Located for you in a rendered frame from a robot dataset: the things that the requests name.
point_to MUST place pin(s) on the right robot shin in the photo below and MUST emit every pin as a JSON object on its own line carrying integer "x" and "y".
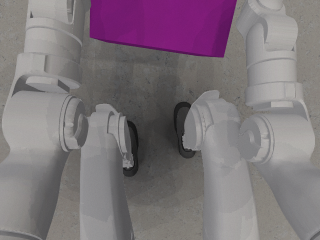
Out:
{"x": 208, "y": 95}

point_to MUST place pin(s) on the carton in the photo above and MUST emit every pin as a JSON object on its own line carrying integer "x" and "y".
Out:
{"x": 191, "y": 27}

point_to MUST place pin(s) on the robot right upper arm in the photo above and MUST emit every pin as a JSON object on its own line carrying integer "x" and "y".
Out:
{"x": 280, "y": 146}

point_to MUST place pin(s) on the left robot forearm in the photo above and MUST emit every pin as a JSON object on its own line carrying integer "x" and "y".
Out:
{"x": 52, "y": 49}

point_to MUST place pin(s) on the right robot forearm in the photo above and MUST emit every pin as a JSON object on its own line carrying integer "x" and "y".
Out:
{"x": 271, "y": 58}

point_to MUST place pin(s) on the robot left upper arm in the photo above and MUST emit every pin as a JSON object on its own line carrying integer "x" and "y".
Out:
{"x": 41, "y": 129}

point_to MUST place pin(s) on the robot right thigh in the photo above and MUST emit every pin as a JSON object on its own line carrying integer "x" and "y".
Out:
{"x": 229, "y": 203}

